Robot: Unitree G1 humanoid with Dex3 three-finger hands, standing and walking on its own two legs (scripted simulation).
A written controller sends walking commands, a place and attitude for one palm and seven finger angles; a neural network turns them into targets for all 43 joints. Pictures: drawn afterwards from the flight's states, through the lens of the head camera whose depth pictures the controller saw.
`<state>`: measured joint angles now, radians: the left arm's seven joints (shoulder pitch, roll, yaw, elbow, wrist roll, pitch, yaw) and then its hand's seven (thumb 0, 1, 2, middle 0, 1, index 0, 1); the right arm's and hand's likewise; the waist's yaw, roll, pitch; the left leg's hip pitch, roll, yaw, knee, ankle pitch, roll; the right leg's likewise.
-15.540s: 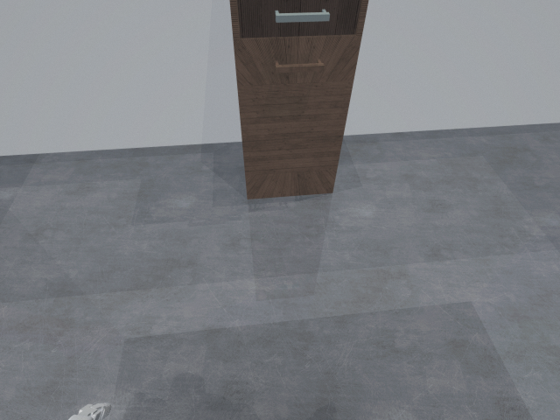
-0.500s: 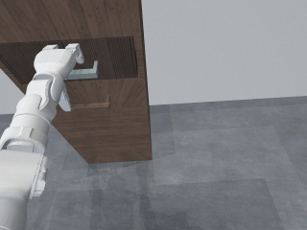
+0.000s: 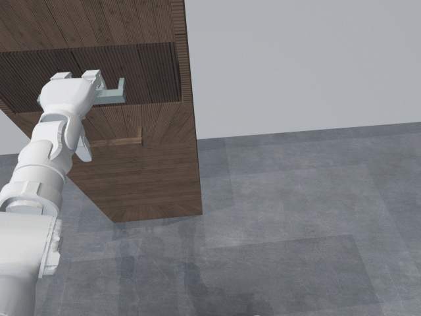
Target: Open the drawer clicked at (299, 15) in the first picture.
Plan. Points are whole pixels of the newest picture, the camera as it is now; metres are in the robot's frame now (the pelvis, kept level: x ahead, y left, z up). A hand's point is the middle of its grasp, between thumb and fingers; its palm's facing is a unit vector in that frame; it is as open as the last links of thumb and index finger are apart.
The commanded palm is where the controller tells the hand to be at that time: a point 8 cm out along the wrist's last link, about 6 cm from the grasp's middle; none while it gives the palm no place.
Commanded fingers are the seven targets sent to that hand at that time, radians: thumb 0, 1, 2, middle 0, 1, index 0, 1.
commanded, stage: lower the fingers behind the handle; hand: left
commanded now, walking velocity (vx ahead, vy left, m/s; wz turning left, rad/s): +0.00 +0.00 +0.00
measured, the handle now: (84, 91) +0.54 +0.26 +0.10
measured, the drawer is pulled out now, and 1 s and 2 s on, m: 0.00 0.00 0.02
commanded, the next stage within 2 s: close the thumb around the handle in 0.54 s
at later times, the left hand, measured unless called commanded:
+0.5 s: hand (90, 117) +0.49 +0.24 +0.07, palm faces -0.03 -0.01 -1.00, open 13.9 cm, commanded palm +0.47 +0.25 +0.13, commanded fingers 0.00 -0.50 0.30 -0.30 -1.20 -0.30 -1.20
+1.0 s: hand (87, 119) +0.48 +0.25 +0.07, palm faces -0.04 +0.01 -1.00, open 10.2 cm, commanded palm +0.47 +0.25 +0.13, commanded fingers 0.00 0.56 0.76 -0.38 -1.31 -0.38 -1.31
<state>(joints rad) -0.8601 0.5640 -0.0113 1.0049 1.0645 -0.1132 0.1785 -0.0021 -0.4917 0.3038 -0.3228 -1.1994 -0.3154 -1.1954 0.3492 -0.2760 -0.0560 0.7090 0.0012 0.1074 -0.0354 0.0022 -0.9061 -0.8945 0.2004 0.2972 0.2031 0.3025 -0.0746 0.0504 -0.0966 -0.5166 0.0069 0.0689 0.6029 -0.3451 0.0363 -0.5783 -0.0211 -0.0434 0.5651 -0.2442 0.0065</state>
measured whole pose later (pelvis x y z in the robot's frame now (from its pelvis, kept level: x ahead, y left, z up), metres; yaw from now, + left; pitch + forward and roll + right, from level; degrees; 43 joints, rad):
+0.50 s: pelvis +0.00 +0.00 +0.00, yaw +0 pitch +16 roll -1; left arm -0.89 0.54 -0.02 1.05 1.08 -0.10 0.21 0.00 -0.49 0.30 -0.32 -1.20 -0.31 -1.20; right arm 0.35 -0.27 -0.05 0.71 0.00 0.10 -0.03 0.00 -0.91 -0.89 0.20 0.30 0.20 0.30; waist -0.09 0.05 -0.10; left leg -0.56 0.01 0.07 0.64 -0.36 0.04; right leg -0.62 -0.02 -0.04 0.60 -0.26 0.01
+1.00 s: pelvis +0.00 +0.00 +0.00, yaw +1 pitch +16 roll -1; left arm -0.89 0.55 -0.03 1.06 1.08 -0.09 0.21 0.00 0.05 0.54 -0.35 -1.26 -0.35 -1.25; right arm 0.33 -0.28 -0.05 0.71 0.00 0.09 -0.04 0.00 -0.91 -0.89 0.20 0.30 0.20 0.30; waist -0.09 0.05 -0.10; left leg -0.55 0.01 0.06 0.63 -0.35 0.03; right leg -0.61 -0.02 -0.05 0.59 -0.26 0.00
